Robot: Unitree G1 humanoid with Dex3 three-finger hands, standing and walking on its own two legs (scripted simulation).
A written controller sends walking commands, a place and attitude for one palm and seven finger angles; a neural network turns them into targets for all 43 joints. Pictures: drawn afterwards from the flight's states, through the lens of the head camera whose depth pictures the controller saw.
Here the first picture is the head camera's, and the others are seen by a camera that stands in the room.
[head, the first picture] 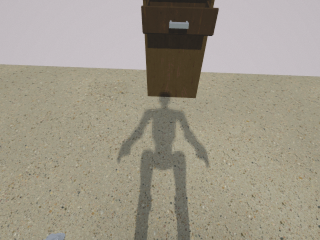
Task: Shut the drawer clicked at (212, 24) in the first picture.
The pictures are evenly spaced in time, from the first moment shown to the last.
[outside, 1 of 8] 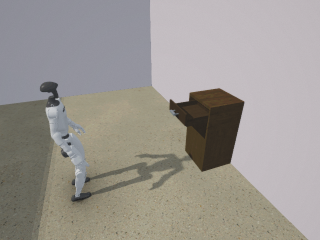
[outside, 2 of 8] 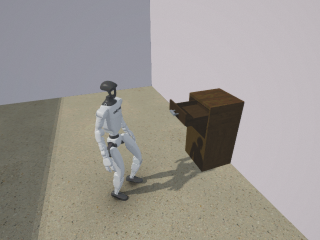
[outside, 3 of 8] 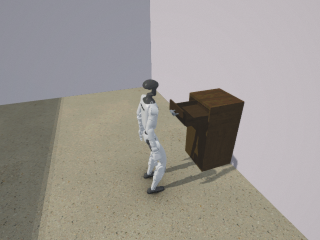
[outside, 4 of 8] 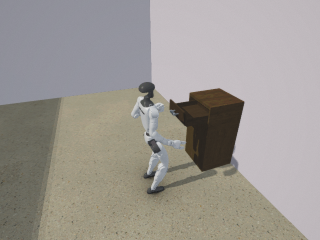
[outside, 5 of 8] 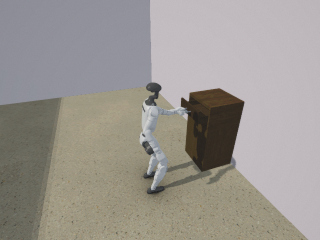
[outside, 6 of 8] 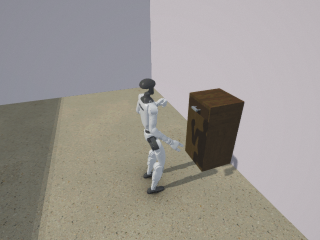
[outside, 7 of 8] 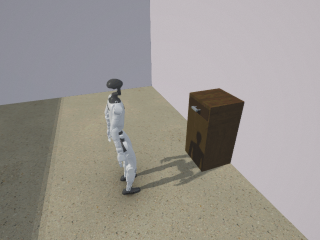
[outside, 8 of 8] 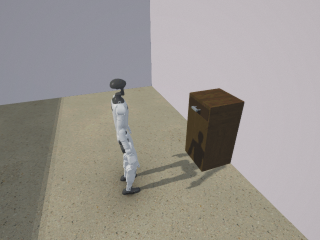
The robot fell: no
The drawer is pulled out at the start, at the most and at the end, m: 0.28 0.28 0.00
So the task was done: yes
